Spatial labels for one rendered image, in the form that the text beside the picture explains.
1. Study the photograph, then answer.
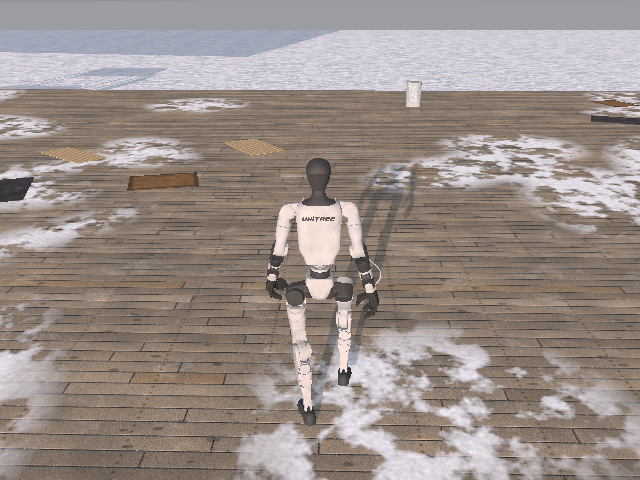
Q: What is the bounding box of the left robot hand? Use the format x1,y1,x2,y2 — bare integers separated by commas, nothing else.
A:
266,278,288,300

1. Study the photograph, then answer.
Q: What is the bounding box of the robot right thigh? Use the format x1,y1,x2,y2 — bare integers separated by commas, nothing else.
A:
333,277,354,328

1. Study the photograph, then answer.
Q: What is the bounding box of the right robot forearm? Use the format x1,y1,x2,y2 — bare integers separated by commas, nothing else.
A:
355,243,376,293

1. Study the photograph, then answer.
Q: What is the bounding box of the left robot forearm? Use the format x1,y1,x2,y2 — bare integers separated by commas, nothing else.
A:
266,241,284,281

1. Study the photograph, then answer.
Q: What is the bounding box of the robot right upper arm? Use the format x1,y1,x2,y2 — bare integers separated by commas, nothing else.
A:
339,201,365,258

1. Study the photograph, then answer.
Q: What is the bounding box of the robot right foot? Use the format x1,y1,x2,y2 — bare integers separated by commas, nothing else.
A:
338,367,352,386

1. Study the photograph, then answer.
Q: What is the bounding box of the robot left upper arm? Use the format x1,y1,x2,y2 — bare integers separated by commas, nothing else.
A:
273,202,298,257

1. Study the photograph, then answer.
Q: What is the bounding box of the right robot hand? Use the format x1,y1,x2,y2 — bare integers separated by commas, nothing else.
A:
356,290,379,319

